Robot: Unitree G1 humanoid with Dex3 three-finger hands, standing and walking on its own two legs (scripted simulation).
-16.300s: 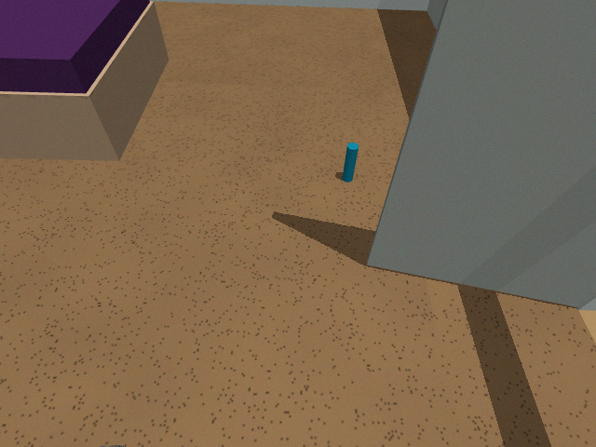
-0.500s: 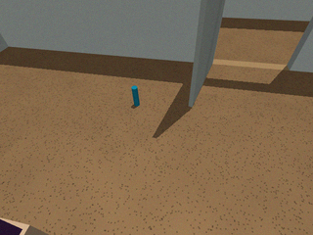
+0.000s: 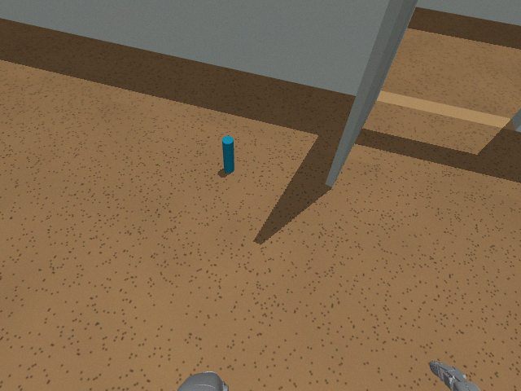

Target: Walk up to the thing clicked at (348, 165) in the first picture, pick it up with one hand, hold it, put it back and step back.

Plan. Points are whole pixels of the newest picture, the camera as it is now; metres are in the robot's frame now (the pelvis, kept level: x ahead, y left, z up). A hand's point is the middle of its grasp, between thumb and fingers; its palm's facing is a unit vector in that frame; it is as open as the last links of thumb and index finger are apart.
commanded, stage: walk up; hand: left
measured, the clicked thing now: (228, 155) +1.14 +0.18 -0.66
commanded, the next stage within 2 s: none
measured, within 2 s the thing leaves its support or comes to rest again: neither
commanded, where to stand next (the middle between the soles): +0.81 -0.01 m, yaw -2 degrees
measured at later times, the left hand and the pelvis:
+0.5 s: hand (154, 275) +0.31 +0.22 -0.11, palm faces -0.01 -0.91 -0.40, open 7.4 cm; pelvis +0.24 -0.05 +0.01, yaw -1 degrees
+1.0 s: hand (150, 204) +0.49 +0.28 -0.15, palm faces -0.05 -0.95 -0.32, open 7.4 cm; pelvis +0.44 +0.01 +0.01, yaw +0 degrees
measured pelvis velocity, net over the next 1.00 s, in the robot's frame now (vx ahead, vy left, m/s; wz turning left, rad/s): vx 0.44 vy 0.01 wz -0.01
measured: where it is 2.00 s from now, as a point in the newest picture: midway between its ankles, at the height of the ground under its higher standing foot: (264, 236)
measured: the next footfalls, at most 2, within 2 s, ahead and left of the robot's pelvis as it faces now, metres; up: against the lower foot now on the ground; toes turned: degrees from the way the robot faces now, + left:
right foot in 0.30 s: +0.32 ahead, -0.16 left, +0.00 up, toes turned -6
left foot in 0.78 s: +0.52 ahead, +0.10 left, +0.00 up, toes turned +5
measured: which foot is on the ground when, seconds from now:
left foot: down 0.00-0.34, up 0.36-0.76, down 0.78-1.00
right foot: up 0.00-0.28, down 0.30-0.82, up 0.84-1.00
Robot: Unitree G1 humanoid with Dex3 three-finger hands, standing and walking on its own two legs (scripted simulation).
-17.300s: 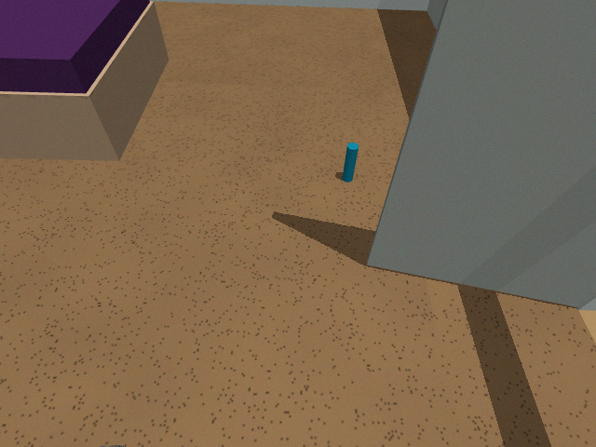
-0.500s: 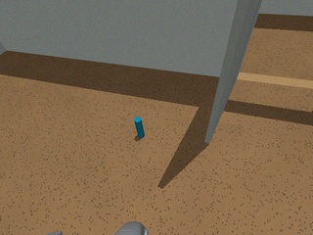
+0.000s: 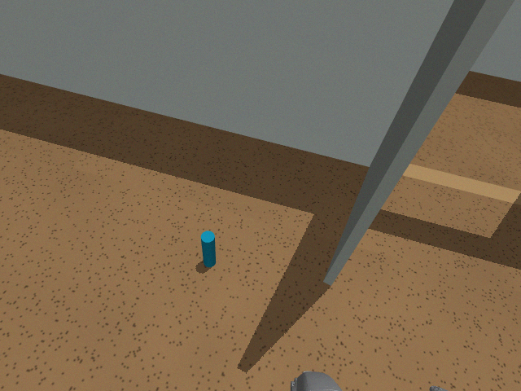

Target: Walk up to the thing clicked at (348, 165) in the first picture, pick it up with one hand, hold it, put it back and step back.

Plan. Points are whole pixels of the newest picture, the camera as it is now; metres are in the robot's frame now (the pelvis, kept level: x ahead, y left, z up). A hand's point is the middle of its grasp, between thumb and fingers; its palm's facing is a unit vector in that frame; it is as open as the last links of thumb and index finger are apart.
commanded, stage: walk up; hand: left
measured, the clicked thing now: (208, 250) +0.70 +0.18 -0.67
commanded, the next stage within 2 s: none
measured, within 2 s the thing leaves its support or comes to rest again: neither
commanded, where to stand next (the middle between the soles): +0.36 -0.01 m, yaw -2 degrees
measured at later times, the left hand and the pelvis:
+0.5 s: hand (140, 310) +0.26 +0.22 -0.12, palm faces -0.06 -0.91 -0.41, open 7.4 cm; pelvis +0.17 -0.04 +0.00, yaw -3 degrees
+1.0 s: hand (126, 278) +0.34 +0.28 -0.17, palm faces -0.10 -0.94 -0.33, open 7.4 cm; pelvis +0.28 +0.02 +0.00, yaw -3 degrees
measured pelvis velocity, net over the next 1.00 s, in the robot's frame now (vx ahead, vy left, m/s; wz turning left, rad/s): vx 0.28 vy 0.02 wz -0.05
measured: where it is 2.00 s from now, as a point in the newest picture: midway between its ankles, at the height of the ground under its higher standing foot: (249, 357)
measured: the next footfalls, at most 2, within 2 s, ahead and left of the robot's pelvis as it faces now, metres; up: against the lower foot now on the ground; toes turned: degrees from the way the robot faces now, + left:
right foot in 0.28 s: +0.25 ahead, -0.15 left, +0.00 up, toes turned -6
left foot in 0.74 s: +0.38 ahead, +0.11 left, +0.00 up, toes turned +0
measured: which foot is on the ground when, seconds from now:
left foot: down 0.00-0.30, up 0.32-0.72, down 0.74-1.00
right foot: up 0.00-0.26, down 0.28-0.76, up 0.78-1.00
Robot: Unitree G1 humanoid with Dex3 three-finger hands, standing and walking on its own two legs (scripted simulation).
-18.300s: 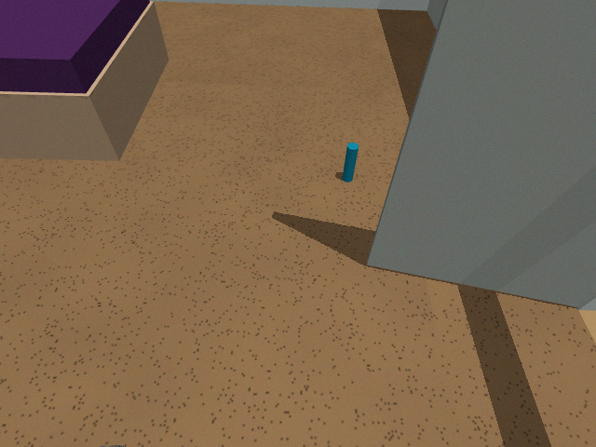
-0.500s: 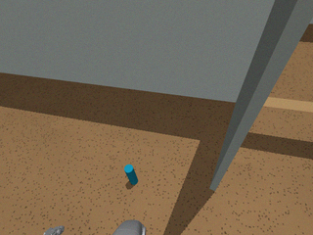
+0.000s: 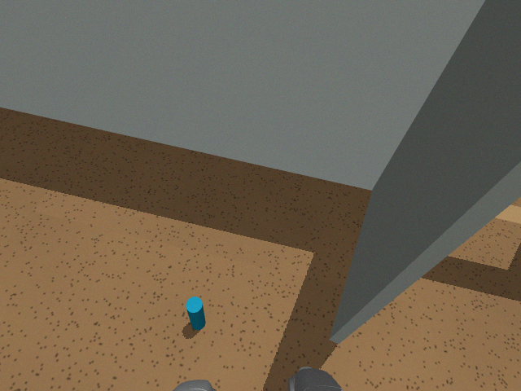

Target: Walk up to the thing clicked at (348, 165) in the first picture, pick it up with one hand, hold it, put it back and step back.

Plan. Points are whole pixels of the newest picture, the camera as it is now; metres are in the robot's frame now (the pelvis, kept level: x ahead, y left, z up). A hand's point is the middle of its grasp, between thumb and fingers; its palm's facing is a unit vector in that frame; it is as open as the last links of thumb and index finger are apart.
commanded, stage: walk up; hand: left
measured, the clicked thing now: (196, 314) +0.41 +0.18 -0.67
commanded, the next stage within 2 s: stand in 1.66 s
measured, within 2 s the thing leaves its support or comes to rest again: neither
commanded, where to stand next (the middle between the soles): +0.09 -0.03 m, yaw +1 degrees
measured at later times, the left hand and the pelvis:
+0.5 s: hand out of the picture +0.13 +0.22 -0.14, palm faces -0.04 -0.95 -0.32, open 7.4 cm; pelvis +0.03 -0.02 +0.01, yaw -1 degrees
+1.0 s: hand out of the picture +0.13 +0.23 -0.14, palm faces -0.02 -0.94 -0.33, open 7.4 cm; pelvis +0.05 -0.02 +0.02, yaw +0 degrees
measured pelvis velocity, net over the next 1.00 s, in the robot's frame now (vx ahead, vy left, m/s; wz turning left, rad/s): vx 0.05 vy -0.02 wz -0.01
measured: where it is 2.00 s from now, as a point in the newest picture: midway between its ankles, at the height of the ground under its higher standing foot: outside the picture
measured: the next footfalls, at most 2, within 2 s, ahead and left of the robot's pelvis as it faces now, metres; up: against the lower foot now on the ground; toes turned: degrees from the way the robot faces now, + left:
right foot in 0.14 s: +0.09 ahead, -0.15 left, +0.00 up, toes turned -2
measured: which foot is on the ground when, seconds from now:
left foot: down 0.00-1.00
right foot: up 0.00-0.12, down 0.14-1.00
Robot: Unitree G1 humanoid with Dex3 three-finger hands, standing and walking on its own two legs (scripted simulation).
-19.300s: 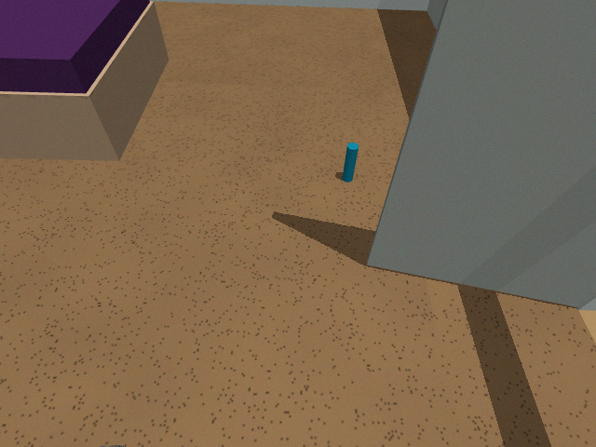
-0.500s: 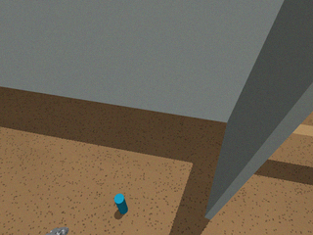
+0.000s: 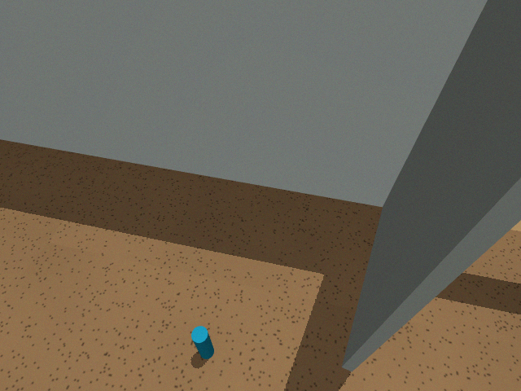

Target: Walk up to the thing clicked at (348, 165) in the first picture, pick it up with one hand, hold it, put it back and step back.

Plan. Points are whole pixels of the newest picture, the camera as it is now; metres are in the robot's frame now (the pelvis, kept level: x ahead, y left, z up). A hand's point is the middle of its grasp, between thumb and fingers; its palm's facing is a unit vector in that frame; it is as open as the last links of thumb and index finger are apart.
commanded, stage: walk up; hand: left
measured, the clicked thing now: (203, 343) +0.36 +0.21 -0.68
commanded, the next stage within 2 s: stand in 0.66 s
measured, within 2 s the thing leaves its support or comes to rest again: neither
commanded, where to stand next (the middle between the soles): +0.04 +0.00 m, yaw +2 degrees
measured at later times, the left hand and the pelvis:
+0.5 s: hand out of the picture +0.09 +0.25 -0.16, palm faces -0.01 -0.95 -0.32, open 7.4 cm; pelvis +0.01 +0.00 +0.00, yaw +0 degrees
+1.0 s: hand out of the picture +0.09 +0.26 -0.16, palm faces -0.02 -0.94 -0.34, open 7.4 cm; pelvis +0.01 +0.00 +0.00, yaw +0 degrees
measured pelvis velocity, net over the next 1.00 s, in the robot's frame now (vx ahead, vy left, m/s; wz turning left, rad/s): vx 0.01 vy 0.00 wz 0.01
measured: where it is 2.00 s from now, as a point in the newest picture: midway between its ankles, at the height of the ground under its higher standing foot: outside the picture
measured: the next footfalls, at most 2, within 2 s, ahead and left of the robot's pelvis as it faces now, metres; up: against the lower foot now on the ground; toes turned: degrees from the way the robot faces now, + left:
none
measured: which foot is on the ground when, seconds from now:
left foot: down 0.00-1.00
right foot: down 0.00-1.00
